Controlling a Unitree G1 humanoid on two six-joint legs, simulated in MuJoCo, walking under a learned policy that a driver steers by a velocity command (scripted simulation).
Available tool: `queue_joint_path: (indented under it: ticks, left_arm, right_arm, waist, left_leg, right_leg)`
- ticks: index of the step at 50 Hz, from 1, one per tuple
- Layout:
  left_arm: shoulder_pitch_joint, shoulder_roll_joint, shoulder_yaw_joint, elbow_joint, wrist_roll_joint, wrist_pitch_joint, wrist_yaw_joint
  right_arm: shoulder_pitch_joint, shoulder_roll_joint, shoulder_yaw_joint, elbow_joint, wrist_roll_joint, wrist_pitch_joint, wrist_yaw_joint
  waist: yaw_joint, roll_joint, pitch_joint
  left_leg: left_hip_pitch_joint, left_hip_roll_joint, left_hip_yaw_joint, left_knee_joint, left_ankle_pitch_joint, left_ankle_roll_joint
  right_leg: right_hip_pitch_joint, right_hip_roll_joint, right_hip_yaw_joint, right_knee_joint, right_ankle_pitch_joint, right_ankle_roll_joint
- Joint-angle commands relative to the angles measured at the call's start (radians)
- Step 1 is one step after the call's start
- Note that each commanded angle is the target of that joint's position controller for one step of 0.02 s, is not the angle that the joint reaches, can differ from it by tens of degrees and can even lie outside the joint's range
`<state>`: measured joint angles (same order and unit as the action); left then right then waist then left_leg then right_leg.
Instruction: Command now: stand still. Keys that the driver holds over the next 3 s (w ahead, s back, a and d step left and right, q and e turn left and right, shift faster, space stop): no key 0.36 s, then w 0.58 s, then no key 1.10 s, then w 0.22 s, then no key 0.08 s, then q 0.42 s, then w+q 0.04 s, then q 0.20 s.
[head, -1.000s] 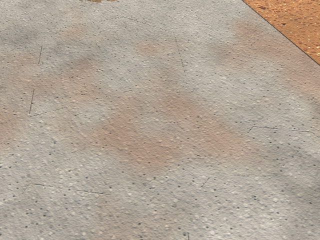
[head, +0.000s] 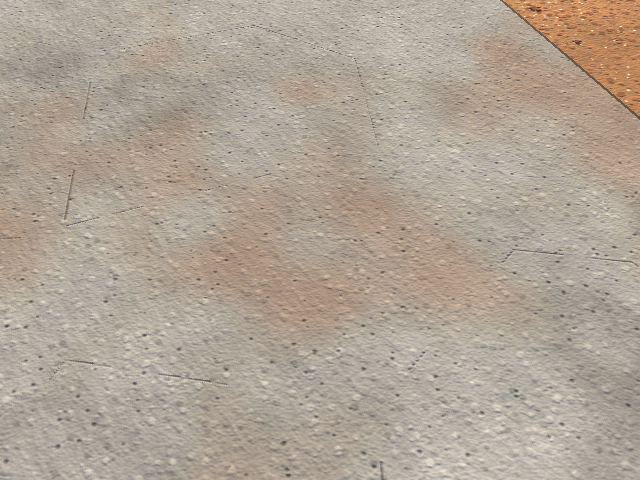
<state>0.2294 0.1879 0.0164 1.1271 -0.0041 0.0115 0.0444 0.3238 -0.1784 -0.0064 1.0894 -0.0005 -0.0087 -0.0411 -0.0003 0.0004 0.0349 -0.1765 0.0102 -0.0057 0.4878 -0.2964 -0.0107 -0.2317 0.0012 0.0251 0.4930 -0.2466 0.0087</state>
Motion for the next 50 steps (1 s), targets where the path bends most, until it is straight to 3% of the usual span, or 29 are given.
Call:
queue_joint_path:
  ticks: [1, 18, 19, 21, 23, 25, 26, 27, 28, 29, 31, 32, 33, 34, 35, 36, 37, 38, 39, 41, 44, 47, 49, 50]
  left_arm:
    - [0.048, 0.092, 0.013, -0.017, 0.000, -0.005, 0.003]
    - [0.078, 0.079, 0.014, -0.020, -0.002, -0.007, 0.006]
    - [0.097, 0.068, 0.012, -0.010, -0.001, -0.006, 0.006]
    - [0.105, 0.086, 0.021, -0.012, -0.013, -0.005, 0.010]
    - [0.085, 0.082, 0.022, -0.034, -0.015, -0.024, 0.007]
    - [0.052, 0.052, 0.018, -0.059, -0.019, -0.060, -0.007]
    - [0.032, 0.030, 0.014, -0.073, -0.021, -0.077, -0.016]
    - [0.019, 0.023, 0.012, -0.085, -0.024, -0.091, -0.025]
    - [0.020, 0.031, 0.014, -0.090, -0.027, -0.102, -0.032]
    - [0.056, 0.023, 0.013, -0.085, -0.033, -0.110, -0.036]
    - [0.231, 0.050, 0.031, -0.016, -0.031, -0.116, -0.036]
    - [0.381, 0.130, 0.059, 0.023, -0.026, -0.117, -0.033]
    - [0.510, 0.267, 0.092, 0.034, -0.025, -0.123, -0.047]
    - [0.448, 0.188, 0.063, 0.016, -0.001, -0.137, -0.050]
    - [0.362, 0.132, 0.047, -0.013, -0.002, -0.144, -0.050]
    - [0.305, 0.113, 0.038, -0.035, -0.004, -0.143, -0.056]
    - [0.278, 0.102, 0.030, -0.044, -0.006, -0.137, -0.060]
    - [0.287, 0.064, 0.017, -0.042, -0.002, -0.125, -0.059]
    - [0.309, 0.070, 0.015, -0.037, 0.000, -0.115, -0.054]
    - [0.327, 0.076, 0.010, -0.040, 0.003, -0.102, -0.038]
    - [0.291, 0.130, 0.015, -0.072, 0.008, -0.097, -0.019]
    - [0.329, 0.169, 0.028, -0.066, -0.008, -0.104, -0.015]
    - [0.323, 0.163, 0.031, -0.060, -0.012, -0.100, -0.014]
    - [0.313, 0.172, 0.035, -0.062, -0.006, -0.095, -0.013]
  right_arm:
    - [0.083, -0.087, -0.015, -0.011, 0.000, -0.004, -0.003]
    - [0.103, -0.072, -0.019, -0.012, 0.002, -0.005, -0.004]
    - [0.122, -0.062, -0.017, -0.001, 0.002, -0.004, -0.005]
    - [0.119, -0.092, -0.029, -0.008, 0.013, 0.001, -0.011]
    - [0.124, -0.106, -0.036, -0.026, 0.022, -0.012, -0.013]
    - [0.181, -0.134, -0.048, -0.021, 0.031, -0.037, -0.005]
    - [0.210, -0.163, -0.060, -0.016, 0.032, -0.045, 0.000]
    - [0.200, -0.184, -0.067, -0.022, 0.034, -0.051, 0.003]
    - [0.167, -0.178, -0.067, -0.039, 0.031, -0.055, 0.006]
    - [0.117, -0.177, -0.065, -0.058, 0.033, -0.057, 0.010]
    - [0.009, -0.159, -0.059, -0.102, 0.042, -0.055, 0.016]
    - [-0.043, -0.121, -0.050, -0.130, 0.038, -0.065, 0.018]
    - [-0.041, -0.065, -0.035, -0.171, 0.035, -0.089, 0.014]
    - [-0.052, -0.091, -0.040, -0.175, 0.044, -0.106, 0.018]
    - [-0.042, -0.094, -0.041, -0.171, 0.053, -0.115, 0.030]
    - [-0.041, -0.096, -0.043, -0.163, 0.047, -0.121, 0.038]
    - [-0.064, -0.118, -0.054, -0.169, 0.037, -0.126, 0.040]
    - [-0.086, -0.137, -0.067, -0.175, 0.027, -0.124, 0.044]
    - [-0.086, -0.111, -0.064, -0.178, 0.030, -0.118, 0.053]
    - [-0.139, -0.077, -0.055, -0.197, 0.029, -0.103, 0.064]
    - [-0.326, -0.046, -0.032, -0.275, 0.024, -0.100, 0.066]
    - [-0.402, -0.079, -0.031, -0.312, 0.033, -0.097, 0.076]
    - [-0.418, -0.106, -0.037, -0.328, 0.029, -0.100, 0.082]
    - [-0.382, -0.129, -0.048, -0.324, 0.025, -0.104, 0.084]
  waist:
    - [0.000, 0.004, 0.027]
    - [0.000, 0.004, 0.034]
    - [0.000, 0.006, 0.010]
    - [0.000, 0.023, 0.054]
    - [-0.010, 0.037, 0.136]
    - [-0.037, 0.096, 0.146]
    - [-0.045, 0.159, 0.136]
    - [-0.040, 0.193, 0.145]
    - [-0.023, 0.178, 0.156]
    - [0.013, 0.179, 0.162]
    - [0.097, 0.111, 0.136]
    - [0.150, -0.072, 0.088]
    - [0.173, -0.343, 0.016]
    - [0.124, -0.215, 0.033]
    - [0.079, -0.122, 0.083]
    - [0.057, -0.071, 0.076]
    - [0.045, -0.045, 0.085]
    - [0.043, -0.048, 0.069]
    - [0.040, -0.096, 0.060]
    - [0.041, -0.079, 0.075]
    - [0.062, -0.066, 0.120]
    - [0.065, -0.101, 0.129]
    - [0.043, -0.096, 0.131]
    - [0.013, -0.111, 0.088]
  left_leg:
    - [-0.076, 0.007, -0.003, -0.096, 0.113, 0.013]
    - [-0.079, 0.006, -0.004, -0.093, 0.116, 0.016]
    - [-0.069, -0.004, 0.005, -0.097, 0.019, 0.019]
    - [-0.119, -0.014, -0.004, -0.088, -0.312, 0.056]
    - [-0.178, 0.039, -0.084, -0.119, -0.489, 0.104]
    - [-0.111, 0.133, -0.228, -0.180, -0.513, 0.163]
    - [-0.063, 0.210, -0.343, -0.243, -0.539, 0.205]
    - [-0.075, 0.283, -0.447, -0.292, -0.533, 0.245]
    - [-0.110, 0.302, -0.467, -0.307, -0.498, 0.253]
    - [-0.150, 0.287, -0.425, -0.287, -0.456, 0.235]
    - [-0.296, 0.153, -0.223, -0.138, -0.271, 0.146]
    - [-0.429, 0.037, -0.053, 0.166, -0.087, 0.080]
    - [-0.598, -0.064, 0.047, 0.508, -0.156, 0.040]
    - [-0.683, -0.025, -0.069, 0.715, -0.221, 0.060]
    - [-0.736, 0.022, -0.095, 0.798, -0.146, 0.085]
    - [-0.737, 0.057, -0.082, 0.794, -0.058, 0.100]
    - [-0.743, 0.082, -0.064, 0.745, 0.009, 0.104]
    - [-0.716, 0.097, -0.036, 0.713, 0.054, 0.105]
    - [-0.677, 0.104, -0.020, 0.671, 0.075, 0.094]
    - [-0.659, 0.101, 0.015, 0.573, 0.122, 0.064]
    - [-0.553, 0.065, 0.056, 0.288, 0.246, 0.035]
    - [-0.444, 0.035, 0.067, 0.146, 0.308, 0.046]
    - [-0.405, 0.014, 0.061, 0.075, 0.318, 0.073]
    - [-0.338, -0.009, 0.064, 0.061, 0.318, 0.089]
  right_leg:
    - [0.033, -0.013, 0.007, -0.072, 0.136, -0.024]
    - [0.029, -0.013, 0.004, -0.067, 0.135, -0.021]
    - [0.039, 0.000, -0.009, -0.067, 0.037, -0.023]
    - [-0.030, 0.034, -0.037, -0.027, -0.308, -0.045]
    - [-0.132, 0.015, -0.012, -0.003, -0.441, -0.072]
    - [-0.218, 0.014, -0.027, 0.096, -0.332, -0.069]
    - [-0.256, 0.029, -0.070, 0.192, -0.237, -0.061]
    - [-0.262, 0.015, -0.068, 0.261, -0.182, -0.073]
    - [-0.240, -0.003, -0.055, 0.271, -0.188, -0.092]
    - [-0.174, -0.006, -0.060, 0.190, -0.206, -0.110]
    - [0.141, 0.015, -0.052, -0.029, -0.105, -0.113]
    - [0.309, -0.116, 0.180, -0.139, -0.143, -0.155]
    - [0.441, -0.345, 0.609, -0.300, -0.169, -0.288]
    - [0.411, -0.401, 0.719, -0.316, -0.153, -0.319]
    - [0.387, -0.377, 0.598, -0.296, -0.084, -0.289]
    - [0.371, -0.327, 0.468, -0.298, -0.016, -0.254]
    - [0.365, -0.294, 0.368, -0.306, 0.101, -0.223]
    - [0.365, -0.239, 0.265, -0.311, 0.222, -0.186]
    - [0.338, -0.231, 0.217, -0.315, 0.284, -0.184]
    - [0.294, -0.206, 0.144, -0.337, 0.332, -0.184]
    - [0.152, -0.177, 0.080, -0.389, 0.306, -0.184]
    - [0.145, -0.207, 0.064, -0.421, 0.286, -0.189]
    - [0.205, -0.217, 0.036, -0.354, 0.473, -0.162]
    - [0.242, -0.219, 0.025, -0.282, 0.653, -0.142]
